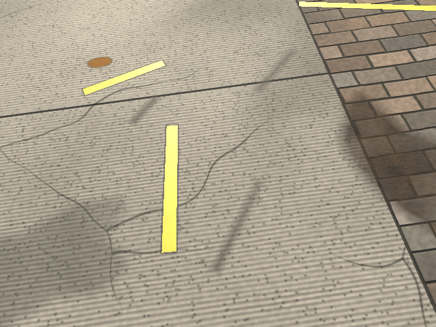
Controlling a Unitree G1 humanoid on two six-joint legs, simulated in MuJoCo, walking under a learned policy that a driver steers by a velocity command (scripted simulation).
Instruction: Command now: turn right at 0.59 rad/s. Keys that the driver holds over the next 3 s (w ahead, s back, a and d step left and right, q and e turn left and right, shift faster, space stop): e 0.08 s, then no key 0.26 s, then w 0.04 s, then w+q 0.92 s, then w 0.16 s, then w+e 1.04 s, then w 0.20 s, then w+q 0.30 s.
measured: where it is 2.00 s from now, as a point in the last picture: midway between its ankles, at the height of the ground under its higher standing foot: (176, 238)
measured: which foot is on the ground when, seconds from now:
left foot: up 0.00-0.26, down 0.28-0.66, up 0.68-1.00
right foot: down 0.00-0.28, up 0.30-0.64, down 0.66-1.00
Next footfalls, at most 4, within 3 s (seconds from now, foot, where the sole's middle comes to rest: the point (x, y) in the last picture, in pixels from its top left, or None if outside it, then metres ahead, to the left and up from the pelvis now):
0.28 left None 0.06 0.12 -0.78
0.66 right None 0.07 -0.09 -0.78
1.12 left None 0.37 0.14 -0.78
1.66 right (211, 243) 0.73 0.11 -0.78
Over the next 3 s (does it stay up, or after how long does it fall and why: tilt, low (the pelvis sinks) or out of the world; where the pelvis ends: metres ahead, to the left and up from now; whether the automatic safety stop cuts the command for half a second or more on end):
stays up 1.22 0.16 0.00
